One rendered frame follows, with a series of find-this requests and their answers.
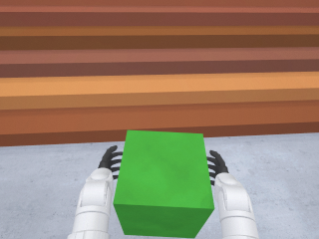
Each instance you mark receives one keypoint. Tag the carton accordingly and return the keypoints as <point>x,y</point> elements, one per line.
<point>163,187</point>

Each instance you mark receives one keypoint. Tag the left robot hand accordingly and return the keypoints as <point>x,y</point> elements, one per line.
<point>107,161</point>

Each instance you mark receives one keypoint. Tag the robot left forearm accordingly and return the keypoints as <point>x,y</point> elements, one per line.
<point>93,210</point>

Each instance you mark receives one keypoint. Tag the right robot hand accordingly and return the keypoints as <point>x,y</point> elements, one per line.
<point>219,166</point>

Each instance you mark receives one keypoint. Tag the robot right forearm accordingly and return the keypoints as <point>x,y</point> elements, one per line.
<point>235,209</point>

